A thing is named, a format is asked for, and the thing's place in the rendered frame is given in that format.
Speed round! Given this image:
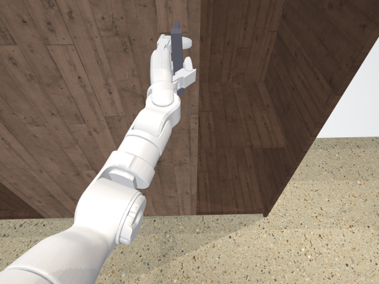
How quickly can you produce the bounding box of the handle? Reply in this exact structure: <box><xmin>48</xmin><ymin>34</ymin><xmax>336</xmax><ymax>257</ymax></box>
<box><xmin>171</xmin><ymin>21</ymin><xmax>184</xmax><ymax>95</ymax></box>

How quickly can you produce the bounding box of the robot left upper arm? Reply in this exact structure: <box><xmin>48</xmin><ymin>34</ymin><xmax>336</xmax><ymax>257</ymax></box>
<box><xmin>0</xmin><ymin>177</ymin><xmax>146</xmax><ymax>284</ymax></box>

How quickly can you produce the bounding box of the left robot forearm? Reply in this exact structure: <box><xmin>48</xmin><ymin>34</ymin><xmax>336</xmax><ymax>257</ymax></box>
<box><xmin>74</xmin><ymin>81</ymin><xmax>181</xmax><ymax>222</ymax></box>

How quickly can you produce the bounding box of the wardrobe door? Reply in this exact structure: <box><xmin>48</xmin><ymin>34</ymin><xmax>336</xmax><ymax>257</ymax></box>
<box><xmin>0</xmin><ymin>182</ymin><xmax>35</xmax><ymax>211</ymax></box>
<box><xmin>0</xmin><ymin>0</ymin><xmax>201</xmax><ymax>218</ymax></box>

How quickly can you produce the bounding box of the robot left hand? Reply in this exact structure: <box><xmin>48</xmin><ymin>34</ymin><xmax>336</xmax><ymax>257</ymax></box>
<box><xmin>150</xmin><ymin>34</ymin><xmax>196</xmax><ymax>90</ymax></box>

